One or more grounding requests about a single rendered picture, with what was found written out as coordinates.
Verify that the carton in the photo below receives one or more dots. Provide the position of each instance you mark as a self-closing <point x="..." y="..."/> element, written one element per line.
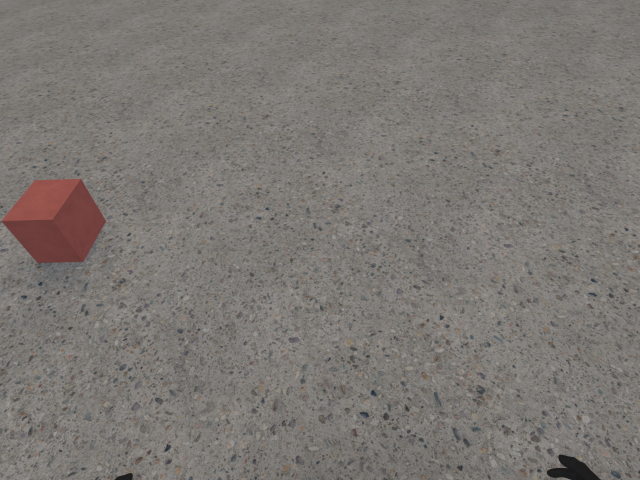
<point x="56" y="221"/>

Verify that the right robot hand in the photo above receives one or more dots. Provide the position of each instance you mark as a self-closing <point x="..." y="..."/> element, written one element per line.
<point x="575" y="470"/>

